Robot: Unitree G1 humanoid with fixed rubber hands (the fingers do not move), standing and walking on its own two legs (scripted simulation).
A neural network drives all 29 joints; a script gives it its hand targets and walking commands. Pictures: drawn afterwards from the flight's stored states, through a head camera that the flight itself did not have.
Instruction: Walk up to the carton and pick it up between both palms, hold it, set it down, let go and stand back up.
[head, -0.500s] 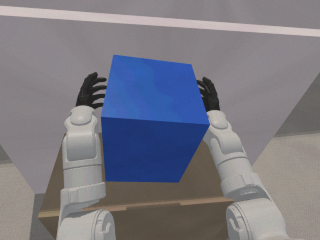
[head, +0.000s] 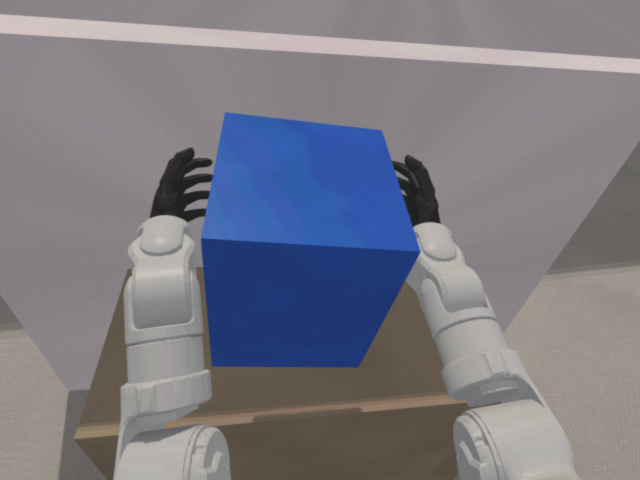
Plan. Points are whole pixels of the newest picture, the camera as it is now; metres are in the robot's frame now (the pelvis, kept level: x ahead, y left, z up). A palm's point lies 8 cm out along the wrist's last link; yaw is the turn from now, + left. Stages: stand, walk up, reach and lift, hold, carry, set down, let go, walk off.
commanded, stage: hold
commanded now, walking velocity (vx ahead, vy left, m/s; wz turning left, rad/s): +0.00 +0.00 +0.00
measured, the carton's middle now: (296, 249) +0.37 +0.02 +0.13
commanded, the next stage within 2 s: set down in 1.46 s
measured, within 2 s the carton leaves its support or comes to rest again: neither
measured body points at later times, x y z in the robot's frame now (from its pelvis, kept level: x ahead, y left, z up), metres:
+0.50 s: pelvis +0.00 +0.00 +0.00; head -0.05 +0.04 +0.45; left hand +0.36 +0.16 +0.19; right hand +0.37 -0.13 +0.19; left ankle +0.05 +0.12 -0.75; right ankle -0.02 -0.11 -0.75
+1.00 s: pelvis +0.00 +0.00 +0.00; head -0.06 +0.04 +0.44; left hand +0.36 +0.16 +0.20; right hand +0.37 -0.13 +0.19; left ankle +0.05 +0.12 -0.75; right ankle -0.02 -0.11 -0.75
